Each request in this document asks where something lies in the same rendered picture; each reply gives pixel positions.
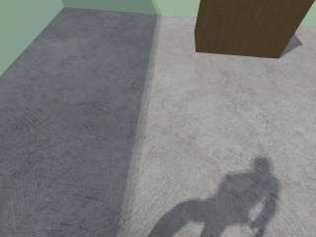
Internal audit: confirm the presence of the table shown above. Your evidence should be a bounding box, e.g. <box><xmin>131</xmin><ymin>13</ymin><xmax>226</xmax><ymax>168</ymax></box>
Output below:
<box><xmin>194</xmin><ymin>0</ymin><xmax>315</xmax><ymax>59</ymax></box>

